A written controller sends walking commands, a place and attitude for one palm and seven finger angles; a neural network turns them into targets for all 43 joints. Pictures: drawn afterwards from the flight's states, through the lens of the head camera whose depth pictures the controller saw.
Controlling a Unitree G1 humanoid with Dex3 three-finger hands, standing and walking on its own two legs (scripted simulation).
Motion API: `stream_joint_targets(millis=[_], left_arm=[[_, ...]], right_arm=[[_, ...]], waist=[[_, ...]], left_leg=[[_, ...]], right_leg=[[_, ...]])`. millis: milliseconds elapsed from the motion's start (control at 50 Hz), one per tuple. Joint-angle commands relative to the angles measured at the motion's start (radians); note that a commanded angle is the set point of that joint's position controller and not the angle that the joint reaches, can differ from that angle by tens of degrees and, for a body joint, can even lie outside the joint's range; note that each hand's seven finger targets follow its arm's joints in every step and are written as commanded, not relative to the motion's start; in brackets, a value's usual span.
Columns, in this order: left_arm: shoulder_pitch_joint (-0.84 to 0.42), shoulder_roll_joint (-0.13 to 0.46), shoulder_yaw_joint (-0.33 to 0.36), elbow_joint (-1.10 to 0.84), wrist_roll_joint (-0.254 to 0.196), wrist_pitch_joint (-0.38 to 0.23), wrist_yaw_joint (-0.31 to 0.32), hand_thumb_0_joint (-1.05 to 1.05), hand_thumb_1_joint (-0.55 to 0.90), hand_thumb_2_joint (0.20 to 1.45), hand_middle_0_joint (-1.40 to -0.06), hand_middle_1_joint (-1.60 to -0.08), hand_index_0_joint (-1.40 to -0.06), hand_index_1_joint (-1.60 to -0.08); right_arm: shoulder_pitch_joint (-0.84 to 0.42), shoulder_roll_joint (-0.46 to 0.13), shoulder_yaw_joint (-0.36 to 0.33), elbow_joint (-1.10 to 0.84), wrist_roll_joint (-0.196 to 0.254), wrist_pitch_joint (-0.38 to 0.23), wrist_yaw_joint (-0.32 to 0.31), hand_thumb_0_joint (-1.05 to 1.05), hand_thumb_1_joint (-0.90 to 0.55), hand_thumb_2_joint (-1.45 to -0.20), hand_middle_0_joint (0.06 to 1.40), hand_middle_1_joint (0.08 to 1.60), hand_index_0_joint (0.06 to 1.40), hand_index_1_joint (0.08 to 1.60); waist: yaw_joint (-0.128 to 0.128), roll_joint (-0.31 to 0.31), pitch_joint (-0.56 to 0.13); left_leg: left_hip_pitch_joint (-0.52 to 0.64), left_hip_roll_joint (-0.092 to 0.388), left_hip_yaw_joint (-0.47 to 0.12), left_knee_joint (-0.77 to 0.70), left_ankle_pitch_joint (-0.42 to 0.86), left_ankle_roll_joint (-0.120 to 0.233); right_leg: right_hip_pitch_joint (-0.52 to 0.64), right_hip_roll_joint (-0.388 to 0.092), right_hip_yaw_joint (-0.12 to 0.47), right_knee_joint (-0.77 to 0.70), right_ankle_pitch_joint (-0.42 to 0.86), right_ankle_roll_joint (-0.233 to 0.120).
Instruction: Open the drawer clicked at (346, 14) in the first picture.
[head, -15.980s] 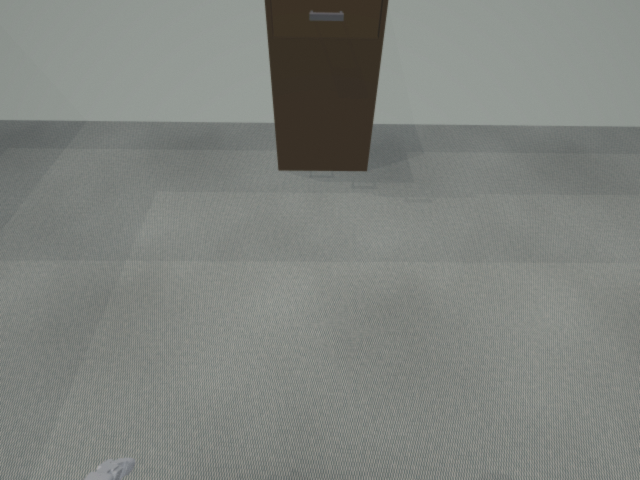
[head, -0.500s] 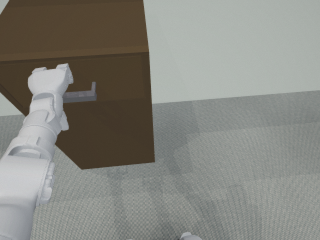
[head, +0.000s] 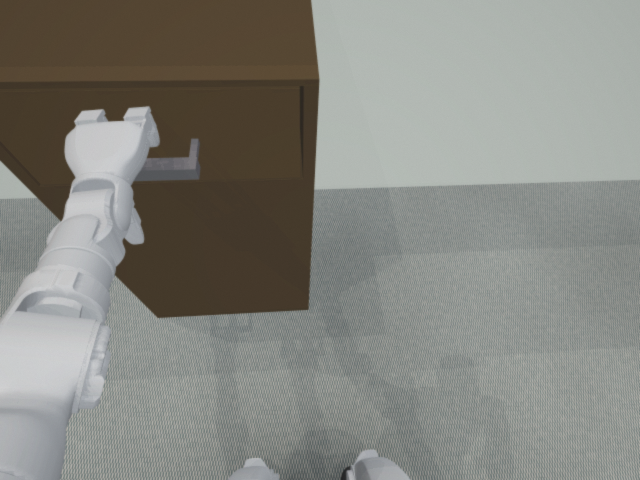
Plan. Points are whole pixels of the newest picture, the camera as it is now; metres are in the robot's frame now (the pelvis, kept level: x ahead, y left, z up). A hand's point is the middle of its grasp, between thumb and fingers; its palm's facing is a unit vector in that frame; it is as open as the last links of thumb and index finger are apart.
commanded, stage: lower the fingers behind the handle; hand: left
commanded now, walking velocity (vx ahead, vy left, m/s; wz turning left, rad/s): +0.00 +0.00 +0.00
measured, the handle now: (152, 158) +0.55 +0.21 +0.03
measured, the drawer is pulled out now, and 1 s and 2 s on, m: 0.00 0.00 0.00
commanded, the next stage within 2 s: lift the fingers back up to retry in 0.88 s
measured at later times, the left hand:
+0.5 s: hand (127, 183) +0.50 +0.23 +0.03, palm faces +0.01 +0.03 -1.00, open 13.9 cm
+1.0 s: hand (126, 189) +0.49 +0.23 +0.03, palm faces -0.03 +0.02 -1.00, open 13.9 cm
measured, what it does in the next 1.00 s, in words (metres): stands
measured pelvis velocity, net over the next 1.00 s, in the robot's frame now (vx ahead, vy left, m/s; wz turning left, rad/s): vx -0.03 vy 0.00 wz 0.00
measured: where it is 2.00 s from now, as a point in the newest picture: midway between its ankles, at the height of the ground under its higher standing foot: outside the picture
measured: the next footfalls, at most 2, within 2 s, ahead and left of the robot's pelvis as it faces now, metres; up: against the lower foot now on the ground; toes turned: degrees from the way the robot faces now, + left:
none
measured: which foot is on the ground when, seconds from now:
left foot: down 0.00-1.00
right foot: down 0.00-1.00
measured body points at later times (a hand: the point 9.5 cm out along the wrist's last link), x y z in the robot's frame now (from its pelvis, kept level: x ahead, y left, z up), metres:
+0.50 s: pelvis -0.02 +0.00 -0.01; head +0.10 +0.01 +0.42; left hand +0.49 +0.23 +0.09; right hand +0.00 -0.28 -0.13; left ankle -0.01 +0.10 -0.70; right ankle +0.00 -0.12 -0.70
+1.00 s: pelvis -0.03 +0.00 -0.02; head +0.09 +0.01 +0.41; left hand +0.49 +0.23 +0.08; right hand -0.04 -0.27 -0.14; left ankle -0.01 +0.10 -0.70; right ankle +0.00 -0.12 -0.70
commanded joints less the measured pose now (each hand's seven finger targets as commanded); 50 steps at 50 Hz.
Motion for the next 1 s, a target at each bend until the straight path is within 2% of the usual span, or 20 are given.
stream_joint_targets(millis=[0, 20, 120, 200, 320, 380, 400, 420, 440, 540, 680, 700, 720, 740, 760, 820, 840, 880, 960, 980], left_arm=[[-0.336, 0.244, 0.047, -0.082, -0.020, 0.026, -0.047, 0.000, -0.500, 0.300, -0.300, -1.200, -0.300, -1.200], [-0.324, 0.228, 0.021, -0.067, -0.014, 0.014, -0.062, 0.000, -0.500, 0.300, -0.300, -1.200, -0.300, -1.200], [-0.256, 0.206, 0.011, -0.082, -0.012, -0.075, -0.095, 0.000, -0.500, 0.300, -0.300, -1.200, -0.300, -1.200], [-0.265, 0.193, 0.019, -0.119, -0.020, -0.118, -0.079, 0.000, -0.500, 0.300, -0.300, -1.200, -0.300, -1.200], [-0.325, 0.181, 0.002, -0.085, 0.000, -0.084, -0.019, 0.000, -0.500, 0.300, -0.300, -1.200, -0.300, -1.200], [-0.332, 0.176, -0.005, -0.044, 0.008, -0.035, -0.003, 0.000, -0.500, 0.300, -0.300, -1.200, -0.300, -1.200], [-0.334, 0.199, 0.013, -0.035, 0.005, -0.022, -0.003, 0.000, -0.500, 0.300, -0.300, -1.200, -0.300, -1.200], [-0.360, 0.167, -0.021, -0.035, 0.008, -0.011, -0.004, 0.000, -0.500, 0.300, -0.300, -1.200, -0.300, -1.200], [-0.332, 0.141, -0.033, -0.013, 0.003, 0.003, -0.009, 0.000, -0.500, 0.300, -0.300, -1.200, -0.300, -1.200], [-0.364, 0.167, -0.034, -0.010, -0.008, 0.033, -0.051, 0.000, -0.500, 0.300, -0.300, -1.200, -0.300, -1.200], [-0.350, 0.172, -0.038, -0.024, -0.026, -0.019, -0.105, 0.000, -0.500, 0.300, -0.300, -1.200, -0.300, -1.200], [-0.354, 0.193, -0.019, -0.043, -0.025, -0.033, -0.107, 0.000, -0.500, 0.300, -0.300, -1.200, -0.300, -1.200], [-0.358, 0.175, -0.037, -0.054, -0.025, -0.043, -0.108, 0.000, -0.500, 0.300, -0.300, -1.200, -0.300, -1.200], [-0.324, 0.196, -0.011, -0.049, -0.021, -0.051, -0.107, 0.000, -0.500, 0.300, -0.300, -1.200, -0.300, -1.200], [-0.326, 0.174, -0.031, -0.061, -0.022, -0.059, -0.107, 0.000, -0.500, 0.300, -0.300, -1.200, -0.300, -1.200], [-0.344, 0.156, -0.041, -0.070, -0.027, -0.072, -0.097, 0.000, -0.500, 0.300, -0.300, -1.200, -0.300, -1.200], [-0.342, 0.196, -0.007, -0.074, -0.024, -0.074, -0.090, 0.000, -0.500, 0.300, -0.300, -1.200, -0.300, -1.200], [-0.338, 0.171, -0.025, -0.080, -0.025, -0.068, -0.078, 0.000, -0.500, 0.300, -0.300, -1.200, -0.300, -1.200], [-0.353, 0.178, -0.023, -0.053, -0.014, -0.047, -0.055, 0.000, -0.500, 0.300, -0.300, -1.200, -0.300, -1.200], [-0.397, 0.206, -0.007, -0.098, -0.016, -0.046, -0.050, 0.000, -0.500, 0.300, -0.300, -1.200, -0.300, -1.200]], right_arm=[[0.157, -0.174, -0.051, -0.053, 0.010, 0.007, -0.027, 0.000, -0.900, -0.900, 0.200, 0.300, 0.200, 0.300], [0.153, -0.170, -0.046, -0.061, 0.015, 0.007, -0.033, 0.000, -0.900, -0.900, 0.200, 0.300, 0.200, 0.300], [0.149, -0.162, -0.043, -0.082, 0.015, -0.002, -0.046, 0.000, -0.900, -0.900, 0.200, 0.300, 0.200, 0.300], [0.166, -0.160, -0.052, -0.082, 0.009, -0.013, -0.040, 0.000, -0.900, -0.900, 0.200, 0.300, 0.200, 0.300], [0.187, -0.166, -0.056, -0.062, 0.007, -0.018, -0.030, 0.000, -0.900, -0.900, 0.200, 0.300, 0.200, 0.300], [0.190, -0.169, -0.055, -0.057, 0.007, -0.015, -0.025, 0.000, -0.900, -0.900, 0.200, 0.300, 0.200, 0.300], [0.194, -0.174, -0.055, -0.054, 0.007, -0.011, -0.024, 0.000, -0.900, -0.900, 0.200, 0.300, 0.200, 0.300], [0.193, -0.170, -0.055, -0.056, 0.008, -0.010, -0.025, 0.000, -0.900, -0.900, 0.200, 0.300, 0.200, 0.300], [0.192, -0.167, -0.054, -0.060, 0.009, -0.010, -0.023, 0.000, -0.900, -0.900, 0.200, 0.300, 0.200, 0.300], [0.184, -0.173, -0.044, -0.068, 0.015, -0.004, -0.031, 0.000, -0.900, -0.900, 0.200, 0.300, 0.200, 0.300], [0.173, -0.170, -0.033, -0.087, 0.018, -0.020, -0.047, 0.000, -0.900, -0.900, 0.200, 0.300, 0.200, 0.300], [0.177, -0.171, -0.034, -0.086, 0.017, -0.021, -0.049, 0.000, -0.900, -0.900, 0.200, 0.300, 0.200, 0.300], [0.179, -0.168, -0.034, -0.088, 0.016, -0.026, -0.050, 0.000, -0.900, -0.900, 0.200, 0.300, 0.200, 0.300], [0.182, -0.169, -0.037, -0.085, 0.016, -0.027, -0.052, 0.000, -0.900, -0.900, 0.200, 0.300, 0.200, 0.300], [0.179, -0.166, -0.034, -0.089, 0.015, -0.030, -0.051, 0.000, -0.900, -0.900, 0.200, 0.300, 0.200, 0.300], [0.188, -0.165, -0.037, -0.081, 0.015, -0.036, -0.049, 0.000, -0.900, -0.900, 0.200, 0.300, 0.200, 0.300], [0.190, -0.169, -0.040, -0.075, 0.015, -0.036, -0.049, 0.000, -0.900, -0.900, 0.200, 0.300, 0.200, 0.300], [0.188, -0.165, -0.040, -0.078, 0.015, -0.036, -0.046, 0.000, -0.900, -0.900, 0.200, 0.300, 0.200, 0.300], [0.192, -0.167, -0.041, -0.064, 0.015, -0.035, -0.043, 0.000, -0.900, -0.900, 0.200, 0.300, 0.200, 0.300], [0.192, -0.170, -0.040, -0.063, 0.015, -0.035, -0.043, 0.000, -0.900, -0.900, 0.200, 0.300, 0.200, 0.300]], waist=[[-0.013, -0.029, -0.377], [-0.022, -0.045, -0.334], [-0.017, -0.046, -0.261], [-0.014, -0.021, -0.301], [-0.037, -0.014, -0.325], [-0.041, -0.002, -0.331], [-0.038, -0.018, -0.352], [-0.054, -0.001, -0.356], [-0.046, -0.007, -0.345], [-0.056, -0.009, -0.334], [-0.057, -0.023, -0.275], [-0.050, -0.030, -0.289], [-0.055, -0.019, -0.310], [-0.044, -0.040, -0.321], [-0.041, -0.016, -0.320], [-0.054, -0.024, -0.303], [-0.045, -0.026, -0.317], [-0.043, -0.010, -0.335], [-0.053, -0.014, -0.322], [-0.049, 0.009, -0.341]], left_leg=[[0.301, -0.015, 0.016, -0.087, 0.437, 0.015], [0.276, -0.017, 0.017, -0.092, 0.401, 0.017], [0.238, -0.015, 0.017, -0.087, 0.322, 0.019], [0.242, -0.011, 0.010, -0.058, 0.336, 0.016], [0.209, -0.008, -0.002, -0.019, 0.320, 0.012], [0.198, -0.009, -0.003, -0.011, 0.311, 0.010], [0.197, -0.009, -0.005, -0.008, 0.319, 0.011], [0.207, -0.008, -0.006, -0.007, 0.321, 0.009], [0.206, -0.009, -0.005, -0.009, 0.304, 0.009], [0.198, -0.007, -0.007, -0.018, 0.261, 0.013], [0.140, -0.008, -0.006, -0.024, 0.156, 0.021], [0.144, -0.006, -0.008, -0.023, 0.169, 0.021], [0.151, -0.008, -0.007, -0.017, 0.172, 0.023], [0.147, -0.006, -0.011, -0.011, 0.179, 0.023], [0.139, -0.009, -0.007, -0.010, 0.172, 0.021], [0.137, -0.006, -0.012, -0.005, 0.170, 0.021], [0.135, -0.004, -0.016, -0.004, 0.170, 0.019], [0.141, -0.007, -0.010, -0.003, 0.170, 0.020], [0.145, -0.005, -0.015, -0.002, 0.173, 0.017], [0.155, -0.005, -0.017, -0.010, 0.171, 0.016]], right_leg=[[0.240, 0.021, -0.019, -0.099, 0.363, -0.026], [0.227, 0.019, -0.017, -0.104, 0.345, -0.024], [0.166, 0.017, -0.016, -0.094, 0.266, -0.029], [0.116, 0.018, -0.020, -0.061, 0.248, -0.037], [0.035, 0.019, -0.027, -0.025, 0.209, -0.033], [0.022, 0.020, -0.031, -0.017, 0.196, -0.035], [0.034, 0.020, -0.031, -0.013, 0.206, -0.036], [0.019, 0.019, -0.033, -0.011, 0.204, -0.033], [0.018, 0.020, -0.035, -0.015, 0.189, -0.033], [0.022, 0.020, -0.035, -0.020, 0.162, -0.030], [0.008, 0.015, -0.028, -0.027, 0.095, -0.027], [0.016, 0.015, -0.028, -0.024, 0.103, -0.029], [0.014, 0.015, -0.026, -0.020, 0.105, -0.027], [0.020, 0.016, -0.026, -0.013, 0.112, -0.028], [0.013, 0.016, -0.026, -0.011, 0.103, -0.029], [-0.009, 0.015, -0.026, -0.010, 0.099, -0.028], [-0.007, 0.016, -0.026, -0.006, 0.097, -0.030], [-0.003, 0.016, -0.025, -0.008, 0.094, -0.030], [-0.023, 0.018, -0.029, -0.009, 0.091, -0.029], [-0.010, 0.016, -0.029, -0.011, 0.090, -0.029]])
